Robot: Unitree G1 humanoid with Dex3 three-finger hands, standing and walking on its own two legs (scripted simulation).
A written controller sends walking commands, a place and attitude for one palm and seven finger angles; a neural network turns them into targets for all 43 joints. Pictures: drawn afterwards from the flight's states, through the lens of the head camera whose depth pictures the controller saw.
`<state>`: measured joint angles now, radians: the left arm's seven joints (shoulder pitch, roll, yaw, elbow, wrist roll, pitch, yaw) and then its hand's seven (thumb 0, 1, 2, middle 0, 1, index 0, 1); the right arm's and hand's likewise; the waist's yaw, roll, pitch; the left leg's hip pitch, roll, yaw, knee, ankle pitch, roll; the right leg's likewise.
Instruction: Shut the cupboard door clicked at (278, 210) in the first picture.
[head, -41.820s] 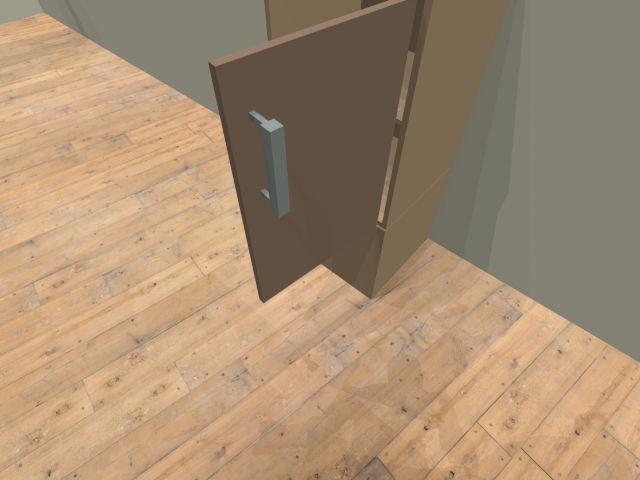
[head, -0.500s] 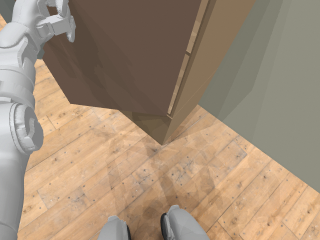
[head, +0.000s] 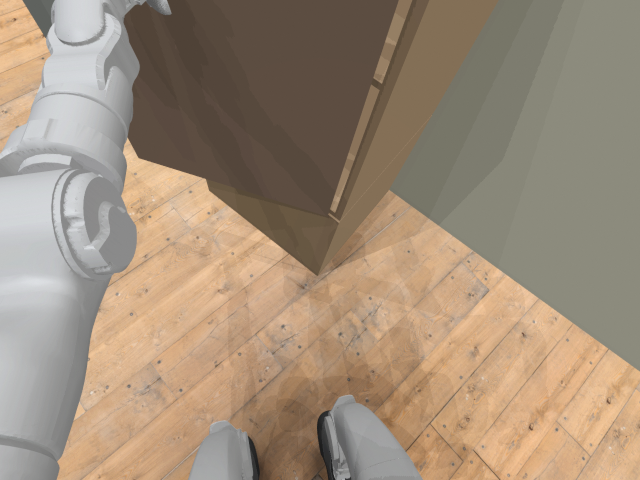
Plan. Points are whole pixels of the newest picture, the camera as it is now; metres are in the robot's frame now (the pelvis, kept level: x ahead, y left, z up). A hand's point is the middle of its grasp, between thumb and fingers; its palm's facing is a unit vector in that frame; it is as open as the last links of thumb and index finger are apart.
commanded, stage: pull the fist back off the door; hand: left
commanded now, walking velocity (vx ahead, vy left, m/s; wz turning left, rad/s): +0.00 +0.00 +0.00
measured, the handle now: out of the picture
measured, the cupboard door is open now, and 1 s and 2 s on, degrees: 22 22 22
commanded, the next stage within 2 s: draw the hand back to the body in 0.70 s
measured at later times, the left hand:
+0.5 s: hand (156, 38) +0.54 +0.07 +0.16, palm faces +0.07 -1.00 -0.03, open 3.1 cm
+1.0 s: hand (128, 52) +0.50 +0.09 +0.18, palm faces +0.10 -0.99 -0.02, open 3.1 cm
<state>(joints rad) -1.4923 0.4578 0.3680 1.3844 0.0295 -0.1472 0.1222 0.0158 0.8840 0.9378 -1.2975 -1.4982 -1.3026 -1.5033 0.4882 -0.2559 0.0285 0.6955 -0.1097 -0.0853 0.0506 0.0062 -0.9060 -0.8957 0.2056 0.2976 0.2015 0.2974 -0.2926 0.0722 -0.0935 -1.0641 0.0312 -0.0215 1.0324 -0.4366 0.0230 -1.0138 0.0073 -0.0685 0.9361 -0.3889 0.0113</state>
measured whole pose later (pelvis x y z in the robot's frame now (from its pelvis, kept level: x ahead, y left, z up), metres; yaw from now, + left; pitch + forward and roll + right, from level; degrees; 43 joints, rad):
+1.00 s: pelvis +0.01 -0.02 +0.04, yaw -2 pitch +13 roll +0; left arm -0.82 0.25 0.32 1.01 -0.03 -0.36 0.08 0.02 0.89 0.90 -1.30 -1.50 -1.30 -1.50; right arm 0.43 -0.24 -0.01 0.66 -0.02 -0.03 0.03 0.01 -0.91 -0.90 0.20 0.30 0.20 0.30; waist -0.14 0.05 -0.12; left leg -0.62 0.04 0.06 0.77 -0.38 0.00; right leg -0.64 0.02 0.01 0.76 -0.35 -0.01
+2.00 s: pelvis +0.02 -0.02 +0.08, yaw +1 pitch -4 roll +0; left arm 0.44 0.35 0.32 -0.31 -0.06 -0.09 0.10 0.01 0.89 0.90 -0.47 -0.59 -0.47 -0.59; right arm 0.21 -0.22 0.02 0.65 0.01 -0.06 -0.08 0.02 -0.90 -0.90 0.21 0.30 0.20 0.30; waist 0.05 0.08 -0.01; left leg -0.10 0.01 0.02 0.43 -0.26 0.01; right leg -0.10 0.00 -0.03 0.41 -0.24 0.00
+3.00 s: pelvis -0.02 +0.01 +0.06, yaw +0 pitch +0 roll -1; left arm 0.54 0.46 0.46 -0.47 -0.05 -0.18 0.14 0.01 0.88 0.90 -0.21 -0.30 -0.22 -0.31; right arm 0.19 -0.22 0.00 0.55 0.01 0.01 -0.10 0.02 -0.90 -0.90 0.20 0.30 0.20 0.30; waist 0.00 0.01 -0.02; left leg -0.33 -0.01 0.06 0.59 -0.26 0.05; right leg -0.33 -0.03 0.01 0.55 -0.22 0.04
